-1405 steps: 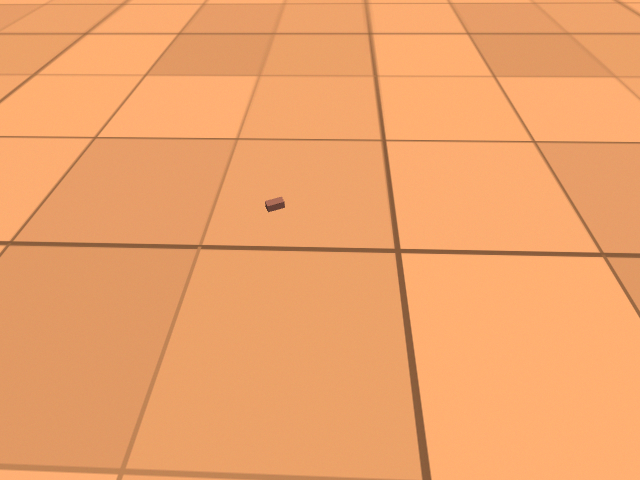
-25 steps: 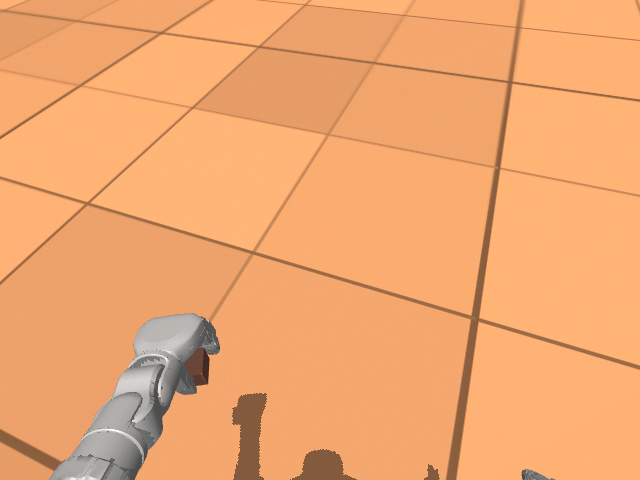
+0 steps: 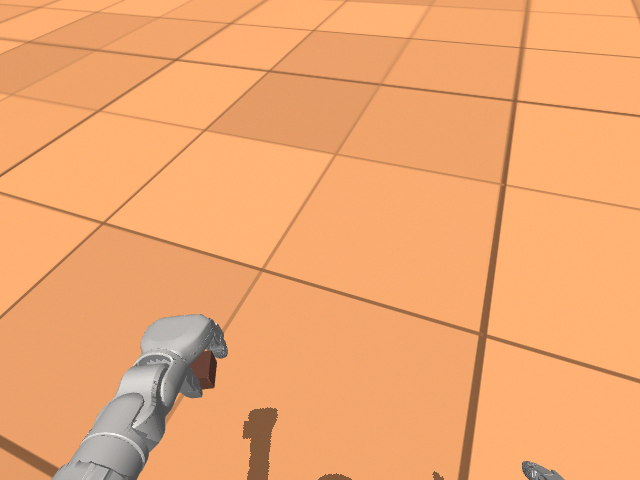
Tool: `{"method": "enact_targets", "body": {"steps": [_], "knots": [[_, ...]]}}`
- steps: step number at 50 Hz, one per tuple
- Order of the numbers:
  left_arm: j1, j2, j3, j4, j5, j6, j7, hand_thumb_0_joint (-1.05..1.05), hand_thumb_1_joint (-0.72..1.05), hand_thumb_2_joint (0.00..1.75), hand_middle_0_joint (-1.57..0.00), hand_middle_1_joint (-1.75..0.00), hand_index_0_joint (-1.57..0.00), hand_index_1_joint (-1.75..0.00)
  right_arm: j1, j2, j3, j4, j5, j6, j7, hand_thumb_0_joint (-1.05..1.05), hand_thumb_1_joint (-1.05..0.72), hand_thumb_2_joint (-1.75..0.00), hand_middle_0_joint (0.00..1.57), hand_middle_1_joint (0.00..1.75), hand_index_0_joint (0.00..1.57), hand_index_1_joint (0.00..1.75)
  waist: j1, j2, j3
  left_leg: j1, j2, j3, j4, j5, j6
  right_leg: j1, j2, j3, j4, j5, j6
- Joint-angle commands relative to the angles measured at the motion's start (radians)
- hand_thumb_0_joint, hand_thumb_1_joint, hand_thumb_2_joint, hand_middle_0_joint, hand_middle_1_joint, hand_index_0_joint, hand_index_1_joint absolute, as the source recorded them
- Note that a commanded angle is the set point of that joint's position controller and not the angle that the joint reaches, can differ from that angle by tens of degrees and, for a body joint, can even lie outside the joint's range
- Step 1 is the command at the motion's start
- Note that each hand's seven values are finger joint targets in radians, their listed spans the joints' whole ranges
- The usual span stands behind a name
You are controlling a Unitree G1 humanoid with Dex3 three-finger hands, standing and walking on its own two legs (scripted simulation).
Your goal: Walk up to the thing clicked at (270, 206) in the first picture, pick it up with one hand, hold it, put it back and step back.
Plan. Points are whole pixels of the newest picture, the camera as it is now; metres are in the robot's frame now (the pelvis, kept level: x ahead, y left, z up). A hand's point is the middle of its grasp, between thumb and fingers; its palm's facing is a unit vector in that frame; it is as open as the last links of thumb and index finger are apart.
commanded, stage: hold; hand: left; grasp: from above
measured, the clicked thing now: (184, 372) +0.31 +0.24 -0.07
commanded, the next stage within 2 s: crouch in 1.28 s
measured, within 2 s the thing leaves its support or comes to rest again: neither
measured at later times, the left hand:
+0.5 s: hand (192, 375) +0.29 +0.20 -0.02, palm faces -0.42 -0.06 -0.91, open 7.0 cm
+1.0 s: hand (185, 368) +0.29 +0.21 -0.01, palm faces -0.43 -0.07 -0.90, open 7.0 cm
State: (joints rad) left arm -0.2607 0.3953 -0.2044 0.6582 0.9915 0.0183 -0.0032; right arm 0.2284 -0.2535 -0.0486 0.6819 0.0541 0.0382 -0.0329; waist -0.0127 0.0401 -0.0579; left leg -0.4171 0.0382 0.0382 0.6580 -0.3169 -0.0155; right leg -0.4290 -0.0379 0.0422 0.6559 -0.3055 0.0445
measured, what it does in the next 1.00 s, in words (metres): stands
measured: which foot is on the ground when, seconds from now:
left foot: down 0.00-1.00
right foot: down 0.00-1.00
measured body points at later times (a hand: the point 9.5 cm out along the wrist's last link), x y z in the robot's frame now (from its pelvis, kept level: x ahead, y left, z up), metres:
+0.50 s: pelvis -0.01 -0.01 +0.01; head +0.00 -0.04 +0.46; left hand +0.30 +0.21 +0.03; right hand +0.14 -0.27 -0.11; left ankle +0.01 +0.13 -0.72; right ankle +0.02 -0.15 -0.72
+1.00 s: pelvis +0.00 -0.01 +0.01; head +0.01 -0.03 +0.46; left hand +0.31 +0.22 +0.04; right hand +0.15 -0.26 -0.10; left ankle +0.01 +0.13 -0.72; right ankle +0.02 -0.15 -0.72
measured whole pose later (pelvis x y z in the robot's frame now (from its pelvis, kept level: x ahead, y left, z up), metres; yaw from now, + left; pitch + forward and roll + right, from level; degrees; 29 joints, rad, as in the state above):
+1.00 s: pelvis +0.00 -0.01 +0.01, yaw +0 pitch +1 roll +1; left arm -0.23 0.40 -0.21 0.57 0.98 0.02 -0.06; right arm 0.18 -0.25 -0.03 0.67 0.07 0.05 -0.06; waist 0.01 0.04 -0.01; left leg -0.28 0.04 0.04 0.51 -0.24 -0.02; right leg -0.30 -0.04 0.04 0.53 -0.25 0.04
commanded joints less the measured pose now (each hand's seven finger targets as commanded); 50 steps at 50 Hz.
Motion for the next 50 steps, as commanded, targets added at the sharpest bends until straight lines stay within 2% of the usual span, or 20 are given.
{"method": "enact_targets", "body": {"steps": [1,6,7,9,11,15,21,27,30,31,32,33,35,37,39,41,42,43,46,50], "knots": [[-0.307,0.192,0.091,-0.195,0.005,0.001,0.034,0.00,0.89,0.30,-1.28,-0.10,-1.27,-0.12,-0.067,-0.137,-0.038,-0.138,0.001,-0.034,-0.010,0.00,-0.89,-0.90,0.20,0.30,0.20,0.30,0.003,-0.022,-0.225,0.135,-0.047,-0.002,-0.104,0.211,0.016,0.083,0.069,-0.040,-0.106,0.171,-0.047],[-0.284,0.197,0.100,-0.214,-0.008,0.007,0.019,0.00,0.91,0.25,-1.28,-0.11,-1.28,-0.11,-0.089,-0.130,-0.031,-0.150,0.003,-0.033,-0.013,0.00,-0.89,-0.90,0.20,0.30,0.20,0.30,0.014,-0.047,-0.205,0.133,-0.053,0.004,-0.121,0.156,0.023,0.096,0.062,-0.032,-0.137,0.122,-0.040],[-0.279,0.191,0.089,-0.207,0.000,0.008,0.014,0.00,0.91,0.23,-1.28,-0.11,-1.28,-0.10,-0.096,-0.127,-0.029,-0.149,0.002,-0.033,-0.014,0.00,-0.90,-0.90,0.20,0.30,0.20,0.30,0.011,-0.048,-0.196,0.131,-0.056,0.010,-0.122,0.147,0.026,0.090,0.057,-0.027,-0.142,0.119,-0.038],[-0.293,0.204,0.102,-0.233,0.000,0.002,0.011,0.00,0.89,0.24,-1.25,-0.12,-1.26,-0.12,-0.096,-0.130,-0.031,-0.145,0.004,-0.034,-0.016,0.00,-0.90,-0.90,0.20,0.30,0.20,0.30,0.012,-0.043,-0.226,0.154,-0.054,0.007,-0.125,0.163,0.024,0.102,0.060,-0.028,-0.140,0.126,-0.039],[-0.283,0.205,0.107,-0.239,-0.001,0.002,0.010,0.00,0.89,0.23,-1.26,-0.10,-1.27,-0.10,-0.102,-0.129,-0.028,-0.149,0.002,-0.033,-0.019,0.00,-0.90,-0.90,0.20,0.30,0.20,0.30,0.014,-0.034,-0.213,0.158,-0.052,0.005,-0.134,0.167,0.023,0.104,0.062,-0.031,-0.143,0.131,-0.042],[-0.296,0.206,0.108,-0.253,-0.009,-0.006,0.011,0.00,0.89,0.24,-1.26,-0.13,-1.26,-0.12,-0.112,-0.128,-0.024,-0.153,0.005,-0.036,-0.022,0.00,-0.90,-0.90,0.20,0.30,0.20,0.30,0.012,-0.042,-0.184,0.158,-0.052,0.005,-0.155,0.116,0.025,0.102,0.061,-0.029,-0.164,0.078,-0.042],[-0.302,0.201,0.106,-0.261,-0.001,0.000,0.018,0.00,0.88,0.25,-1.25,-0.13,-1.26,-0.13,-0.122,-0.123,-0.023,-0.148,0.006,-0.036,-0.025,0.00,-0.90,-0.90,0.20,0.30,0.20,0.30,0.015,-0.046,-0.213,0.190,-0.054,0.010,-0.153,0.182,0.026,0.128,0.058,-0.028,-0.167,0.142,-0.037],[-0.289,0.208,0.102,-0.252,-0.012,0.007,-0.003,0.00,0.89,0.23,-1.26,-0.12,-1.27,-0.11,-0.144,-0.121,-0.016,-0.152,0.011,-0.036,-0.027,0.00,-0.90,-0.90,0.20,0.30,0.20,0.30,0.019,-0.049,-0.171,0.191,-0.054,0.014,-0.182,0.136,0.029,0.125,0.055,-0.029,-0.197,0.097,-0.037],[-0.272,0.207,0.103,-0.262,-0.007,0.009,-0.019,0.00,0.88,0.22,-1.25,-0.11,-1.26,-0.11,-0.146,-0.118,-0.015,-0.155,0.012,-0.033,-0.029,0.00,-0.90,-0.90,0.20,0.30,0.20,0.30,0.028,-0.044,-0.178,0.200,-0.057,0.018,-0.187,0.151,0.030,0.145,0.053,-0.027,-0.202,0.110,-0.037],[-0.288,0.210,0.101,-0.286,-0.012,0.009,-0.022,0.00,0.87,0.22,-1.24,-0.12,-1.25,-0.11,-0.145,-0.116,-0.012,-0.158,0.012,-0.033,-0.029,0.00,-0.90,-0.90,0.20,0.30,0.20,0.30,0.022,-0.051,-0.188,0.206,-0.055,0.014,-0.186,0.164,0.031,0.150,0.054,-0.027,-0.202,0.124,-0.035],[-0.273,0.214,0.111,-0.278,-0.015,0.010,-0.027,0.00,0.90,0.23,-1.26,-0.12,-1.27,-0.11,-0.151,-0.117,-0.012,-0.161,0.013,-0.033,-0.030,0.00,-0.90,-0.90,0.20,0.30,0.20,0.30,0.034,-0.047,-0.178,0.200,-0.056,0.016,-0.192,0.156,0.030,0.154,0.055,-0.029,-0.206,0.112,-0.036],[-0.274,0.198,0.090,-0.296,-0.016,0.010,-0.031,0.00,0.89,0.22,-1.26,-0.12,-1.27,-0.11,-0.150,-0.115,-0.011,-0.165,0.013,-0.033,-0.029,0.00,-0.90,-0.90,0.20,0.30,0.20,0.30,0.024,-0.044,-0.179,0.206,-0.057,0.017,-0.195,0.154,0.031,0.157,0.052,-0.026,-0.209,0.114,-0.036],[-0.257,0.214,0.113,-0.273,-0.016,0.010,-0.034,0.00,0.88,0.22,-1.25,-0.11,-1.26,-0.11,-0.150,-0.116,-0.011,-0.163,0.015,-0.032,-0.031,0.00,-0.90,-0.90,0.20,0.30,0.20,0.30,0.031,-0.035,-0.168,0.210,-0.054,0.016,-0.204,0.158,0.029,0.160,0.057,-0.029,-0.211,0.114,-0.040],[-0.272,0.190,0.086,-0.289,-0.014,0.008,-0.038,0.00,0.85,0.23,-1.24,-0.11,-1.24,-0.11,-0.142,-0.116,-0.011,-0.164,0.015,-0.032,-0.033,0.00,-0.90,-0.90,0.20,0.30,0.20,0.30,0.017,-0.046,-0.186,0.229,-0.052,0.016,-0.201,0.194,0.029,0.160,0.060,-0.030,-0.202,0.152,-0.040],[-0.270,0.220,0.112,-0.283,-0.005,0.005,-0.034,0.00,0.85,0.22,-1.23,-0.12,-1.24,-0.11,-0.139,-0.116,-0.011,-0.162,0.015,-0.030,-0.035,0.00,-0.90,-0.90,0.20,0.30,0.20,0.30,0.028,-0.037,-0.178,0.223,-0.053,0.014,-0.203,0.197,0.029,0.166,0.059,-0.033,-0.207,0.151,-0.043],[-0.295,0.215,0.108,-0.310,-0.010,-0.001,-0.032,0.00,0.86,0.24,-1.24,-0.12,-1.25,-0.12,-0.141,-0.119,-0.016,-0.162,0.016,-0.029,-0.034,0.00,-0.90,-0.90,0.20,0.30,0.20,0.30,0.031,-0.014,-0.205,0.248,-0.052,0.014,-0.208,0.219,0.024,0.177,0.062,-0.033,-0.201,0.169,-0.047],[-0.292,0.204,0.101,-0.281,-0.005,0.002,-0.031,0.00,0.86,0.27,-1.24,-0.13,-1.25,-0.13,-0.131,-0.116,-0.013,-0.157,0.014,-0.029,-0.035,0.00,-0.90,-0.90,0.20,0.30,0.20,0.30,0.015,-0.026,-0.200,0.249,-0.050,0.015,-0.204,0.227,0.027,0.168,0.062,-0.034,-0.202,0.182,-0.045],[-0.307,0.196,0.089,-0.302,-0.012,-0.001,-0.029,0.00,0.86,0.25,-1.25,-0.12,-1.25,-0.12,-0.136,-0.117,-0.013,-0.155,0.015,-0.029,-0.035,0.00,-0.90,-0.90,0.20,0.30,0.20,0.30,0.017,-0.028,-0.201,0.257,-0.048,0.010,-0.209,0.231,0.026,0.175,0.063,-0.037,-0.204,0.186,-0.045],[-0.294,0.226,0.122,-0.267,-0.001,0.001,-0.015,0.00,0.84,0.24,-1.25,-0.09,-1.25,-0.10,-0.127,-0.117,-0.016,-0.153,0.015,-0.027,-0.035,0.00,-0.90,-0.90,0.20,0.30,0.20,0.30,0.030,-0.016,-0.202,0.250,-0.051,0.013,-0.206,0.252,0.025,0.184,0.061,-0.037,-0.204,0.205,-0.047],[-0.289,0.201,0.101,-0.280,-0.003,0.004,-0.016,0.00,0.86,0.23,-1.25,-0.11,-1.26,-0.11,-0.129,-0.116,-0.019,-0.151,0.015,-0.023,-0.032,0.00,-0.90,-0.90,0.20,0.30,0.20,0.30,0.025,-0.026,-0.209,0.263,-0.052,0.015,-0.208,0.268,0.025,0.194,0.060,-0.038,-0.208,0.221,-0.045]]}}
